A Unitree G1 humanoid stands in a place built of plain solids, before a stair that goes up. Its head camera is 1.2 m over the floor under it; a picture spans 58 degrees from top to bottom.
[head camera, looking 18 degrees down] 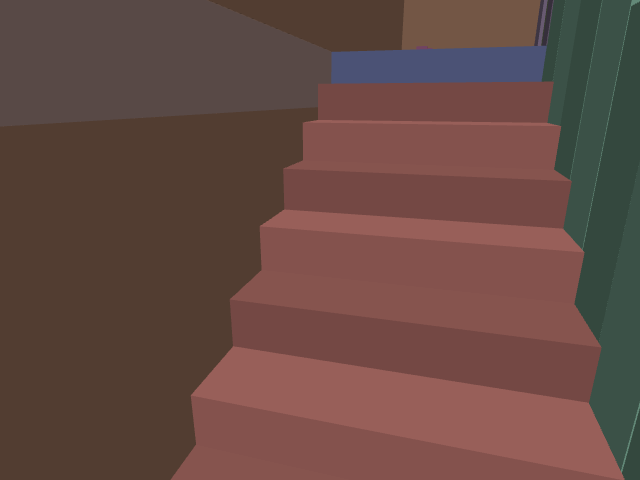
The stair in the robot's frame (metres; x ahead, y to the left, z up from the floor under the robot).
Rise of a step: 0.18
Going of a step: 0.28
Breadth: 1.13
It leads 16 degrees to the right of straight ahead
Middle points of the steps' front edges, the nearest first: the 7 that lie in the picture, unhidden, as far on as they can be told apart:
0.93 -0.16 0.37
1.20 -0.23 0.55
1.47 -0.31 0.73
1.74 -0.38 0.91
2.01 -0.46 1.10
2.28 -0.53 1.28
2.55 -0.61 1.46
